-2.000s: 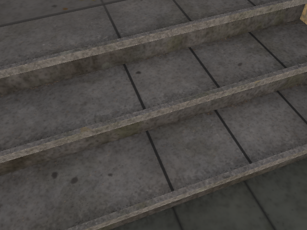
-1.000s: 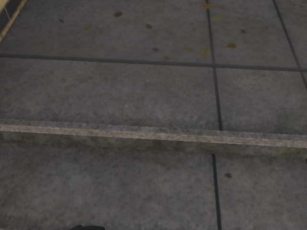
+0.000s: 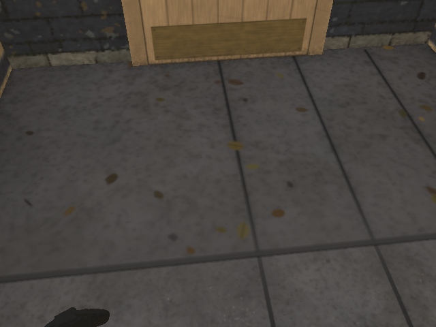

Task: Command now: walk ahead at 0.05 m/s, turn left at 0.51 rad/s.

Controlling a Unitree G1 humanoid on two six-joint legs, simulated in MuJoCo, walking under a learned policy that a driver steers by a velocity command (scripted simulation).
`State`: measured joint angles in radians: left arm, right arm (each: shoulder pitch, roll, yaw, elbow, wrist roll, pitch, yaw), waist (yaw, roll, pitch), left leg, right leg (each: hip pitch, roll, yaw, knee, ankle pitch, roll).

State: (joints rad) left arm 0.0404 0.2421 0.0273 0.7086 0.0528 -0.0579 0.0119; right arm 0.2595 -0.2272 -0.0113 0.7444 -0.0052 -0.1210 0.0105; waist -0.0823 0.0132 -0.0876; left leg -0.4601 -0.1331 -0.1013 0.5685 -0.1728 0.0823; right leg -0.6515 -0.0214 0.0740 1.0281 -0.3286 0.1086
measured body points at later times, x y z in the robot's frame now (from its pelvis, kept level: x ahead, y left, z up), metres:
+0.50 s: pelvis +0.16 -0.01 +0.01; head +0.16 -0.02 +0.46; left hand -0.02 +0.11 -0.14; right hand +0.41 -0.14 -0.10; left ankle +0.23 +0.15 -0.45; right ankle +0.04 -0.14 -0.73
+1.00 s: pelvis +0.46 +0.11 +0.15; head +0.46 +0.10 +0.60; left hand +0.65 +0.34 +0.06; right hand +0.43 -0.13 +0.00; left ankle +0.40 +0.18 -0.57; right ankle +0.58 -0.02 -0.43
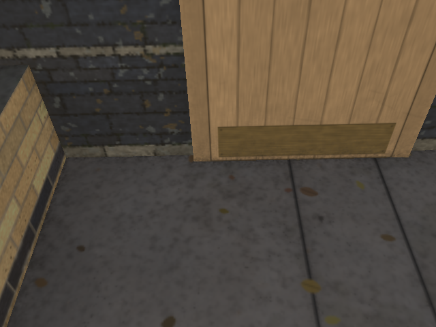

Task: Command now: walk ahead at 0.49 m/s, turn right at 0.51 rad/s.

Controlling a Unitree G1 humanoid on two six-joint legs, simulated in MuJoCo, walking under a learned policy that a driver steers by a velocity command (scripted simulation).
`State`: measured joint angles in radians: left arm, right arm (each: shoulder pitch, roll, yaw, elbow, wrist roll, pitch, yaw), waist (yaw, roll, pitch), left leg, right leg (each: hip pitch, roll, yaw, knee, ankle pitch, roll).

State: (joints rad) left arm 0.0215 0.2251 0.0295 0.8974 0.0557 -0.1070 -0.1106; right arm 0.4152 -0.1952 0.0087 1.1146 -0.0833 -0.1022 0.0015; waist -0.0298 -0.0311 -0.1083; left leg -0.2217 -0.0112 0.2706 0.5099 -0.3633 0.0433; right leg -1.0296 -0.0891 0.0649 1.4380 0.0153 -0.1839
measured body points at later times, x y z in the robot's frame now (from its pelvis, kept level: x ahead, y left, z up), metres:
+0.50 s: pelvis +0.27 -0.07 +0.02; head +0.30 -0.07 +0.47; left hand +0.33 +0.18 -0.13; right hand +0.37 -0.35 -0.10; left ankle +0.36 +0.08 -0.65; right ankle +0.26 -0.15 -0.73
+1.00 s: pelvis +0.38 -0.05 +0.00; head +0.39 -0.06 +0.45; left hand +0.49 +0.18 -0.14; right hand +0.43 -0.31 -0.14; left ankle +0.49 +0.02 -0.73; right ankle +0.32 -0.18 -0.73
